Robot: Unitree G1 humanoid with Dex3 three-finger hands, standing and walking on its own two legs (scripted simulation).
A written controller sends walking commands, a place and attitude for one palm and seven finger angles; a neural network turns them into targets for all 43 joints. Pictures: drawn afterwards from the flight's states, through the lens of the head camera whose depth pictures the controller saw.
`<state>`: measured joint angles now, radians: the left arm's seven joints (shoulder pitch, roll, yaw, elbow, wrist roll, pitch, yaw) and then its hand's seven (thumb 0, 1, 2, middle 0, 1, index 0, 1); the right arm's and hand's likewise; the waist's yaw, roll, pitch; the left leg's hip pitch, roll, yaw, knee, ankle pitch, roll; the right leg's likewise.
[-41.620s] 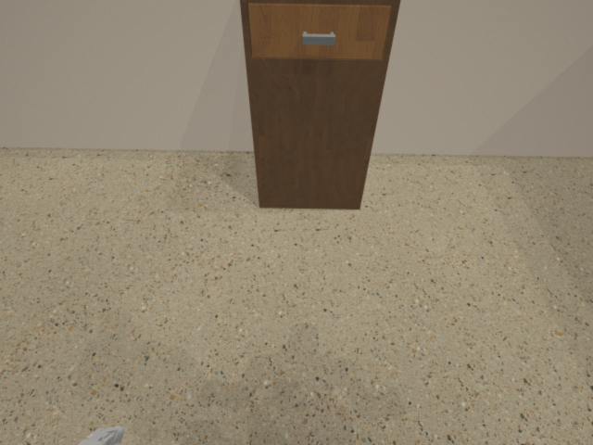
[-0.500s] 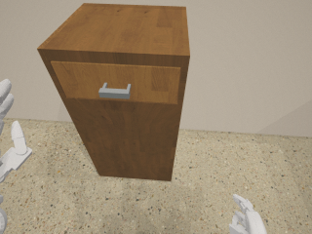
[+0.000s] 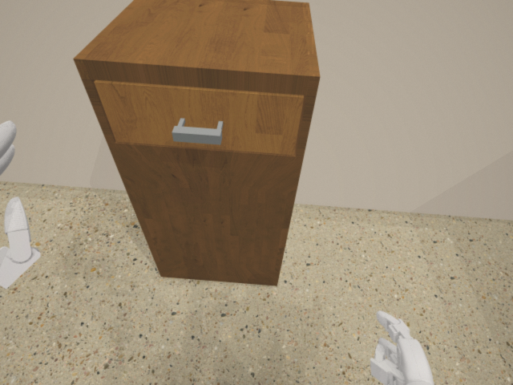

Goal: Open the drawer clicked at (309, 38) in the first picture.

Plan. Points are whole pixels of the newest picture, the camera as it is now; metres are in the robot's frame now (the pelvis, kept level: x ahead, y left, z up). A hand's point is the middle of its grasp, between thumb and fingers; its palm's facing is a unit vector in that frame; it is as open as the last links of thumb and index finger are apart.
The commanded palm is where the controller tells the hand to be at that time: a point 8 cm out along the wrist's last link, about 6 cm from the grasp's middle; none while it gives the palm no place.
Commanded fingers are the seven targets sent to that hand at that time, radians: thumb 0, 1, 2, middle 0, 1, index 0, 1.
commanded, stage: step back with the hand held close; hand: left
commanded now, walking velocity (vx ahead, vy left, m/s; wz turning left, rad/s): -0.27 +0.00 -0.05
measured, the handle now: (199, 129) +0.62 +0.16 +0.05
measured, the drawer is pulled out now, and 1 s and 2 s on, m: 0.00 0.00 0.00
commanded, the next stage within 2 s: stop stepping back and stand still in 0.46 s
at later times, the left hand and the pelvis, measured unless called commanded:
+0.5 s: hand out of the picture +0.05 +0.20 +0.23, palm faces +0.31 -0.79 -0.53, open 7.4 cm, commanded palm +0.00 +0.26 +0.24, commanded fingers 0.00 0.90 0.90 -0.20 -0.30 -0.20 -0.30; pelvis -0.15 -0.02 +0.01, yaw -3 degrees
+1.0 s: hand out of the picture -0.10 +0.23 +0.26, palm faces +0.52 -0.77 -0.39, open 7.4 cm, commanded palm -0.14 +0.27 +0.24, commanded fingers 0.00 0.90 0.90 -0.20 -0.30 -0.20 -0.30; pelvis -0.27 -0.01 +0.01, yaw +0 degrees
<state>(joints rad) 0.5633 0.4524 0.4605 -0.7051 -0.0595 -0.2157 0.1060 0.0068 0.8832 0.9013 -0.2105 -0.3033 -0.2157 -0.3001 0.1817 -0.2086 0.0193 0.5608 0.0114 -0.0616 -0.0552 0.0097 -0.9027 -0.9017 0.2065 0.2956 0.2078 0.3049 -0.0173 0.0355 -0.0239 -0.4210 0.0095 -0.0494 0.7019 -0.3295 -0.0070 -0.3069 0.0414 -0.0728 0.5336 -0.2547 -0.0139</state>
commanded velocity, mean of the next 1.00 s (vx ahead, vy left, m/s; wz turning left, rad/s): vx -0.07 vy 0.00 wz -0.02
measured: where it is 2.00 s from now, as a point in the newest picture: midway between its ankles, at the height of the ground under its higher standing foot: outside the picture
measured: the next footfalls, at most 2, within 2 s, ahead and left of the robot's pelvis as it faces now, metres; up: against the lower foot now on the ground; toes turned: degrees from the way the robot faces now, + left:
right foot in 0.38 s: -0.15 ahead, -0.12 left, +0.00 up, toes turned -3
left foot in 0.62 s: -0.12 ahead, +0.09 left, +0.00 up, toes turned +1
